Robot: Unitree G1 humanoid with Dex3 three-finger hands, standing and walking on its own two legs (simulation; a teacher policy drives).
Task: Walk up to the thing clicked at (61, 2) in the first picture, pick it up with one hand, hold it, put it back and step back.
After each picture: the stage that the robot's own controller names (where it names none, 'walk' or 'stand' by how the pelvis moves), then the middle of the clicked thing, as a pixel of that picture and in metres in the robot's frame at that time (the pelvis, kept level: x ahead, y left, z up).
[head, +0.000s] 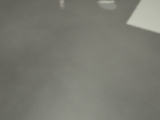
stand; (62, 4) +2.32 +0.19 -0.72
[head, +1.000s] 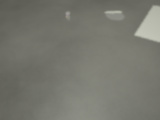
walk; (68, 16) +2.19 +0.27 -0.72
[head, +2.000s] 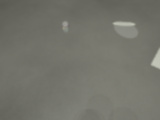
walk; (65, 27) +1.53 +0.24 -0.71
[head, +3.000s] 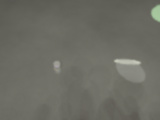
walk; (57, 67) +0.98 +0.22 -0.70
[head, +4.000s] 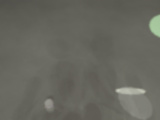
walk; (49, 105) +0.59 +0.21 -0.71
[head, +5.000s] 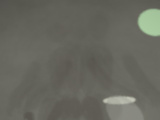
walk; out of the picture +0.38 +0.35 -0.67
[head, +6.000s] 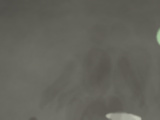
stand; out of the picture +0.40 +0.43 -0.71
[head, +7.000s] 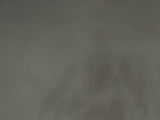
stand; out of the picture +0.38 +0.38 -0.71
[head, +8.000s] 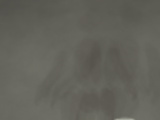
stand; out of the picture +0.32 +0.37 -0.72
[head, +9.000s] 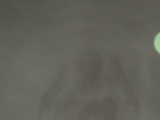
stand; out of the picture +0.34 +0.40 -0.72
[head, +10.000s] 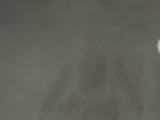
stand; out of the picture +0.34 +0.40 -0.73
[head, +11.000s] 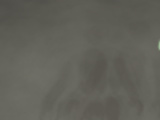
stand; out of the picture +0.33 +0.40 -0.73
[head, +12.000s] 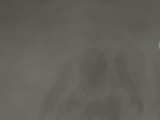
go down; out of the picture +0.33 +0.40 -0.73
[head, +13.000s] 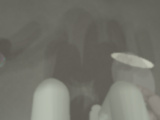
go down; out of the picture +0.42 +0.40 -0.36
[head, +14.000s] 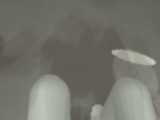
approach; out of the picture +0.42 +0.41 -0.30
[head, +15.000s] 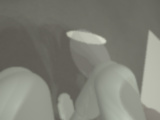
close in; out of the picture +0.38 +0.45 -0.23
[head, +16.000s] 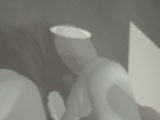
rest palm; out of the picture +0.37 +0.46 -0.22
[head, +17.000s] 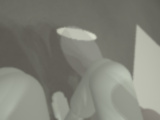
lift; out of the picture +0.37 +0.43 -0.21
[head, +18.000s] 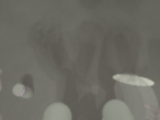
lift; (23, 91) +0.40 +0.33 -0.47
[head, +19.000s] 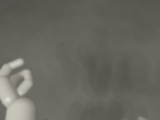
approach; out of the picture +0.37 +0.31 -0.68
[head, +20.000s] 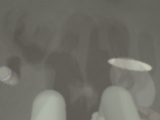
approach; (8, 76) +0.41 +0.34 -0.39
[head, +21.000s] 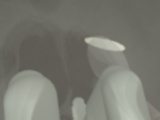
go down; out of the picture +0.41 +0.37 -0.24
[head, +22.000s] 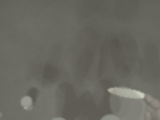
stand; (28, 103) +0.40 +0.31 -0.55
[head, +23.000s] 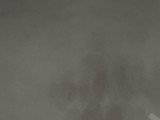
stand; out of the picture +0.36 +0.30 -0.66
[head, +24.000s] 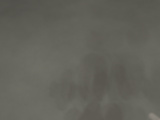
stand; out of the picture +0.36 +0.30 -0.66
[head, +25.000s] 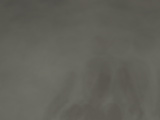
stand; out of the picture +0.38 +0.28 -0.72
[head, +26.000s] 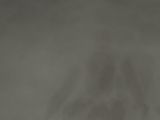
stand; out of the picture +0.36 +0.31 -0.73
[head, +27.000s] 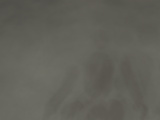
stand; out of the picture +0.35 +0.33 -0.73
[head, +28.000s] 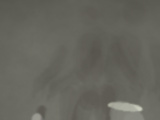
walk; (38, 119) +0.38 +0.30 -0.71
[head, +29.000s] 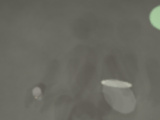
walk; (37, 93) +0.58 +0.30 -0.71
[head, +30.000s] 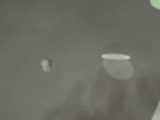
walk; (46, 66) +0.89 +0.39 -0.71
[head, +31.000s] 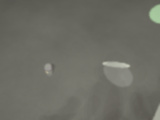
stand; (48, 69) +0.96 +0.31 -0.71
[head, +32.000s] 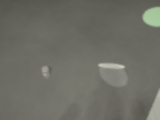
stand; (46, 72) +0.99 +0.34 -0.73
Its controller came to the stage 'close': yes
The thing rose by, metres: 0.01
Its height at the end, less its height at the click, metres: +0.00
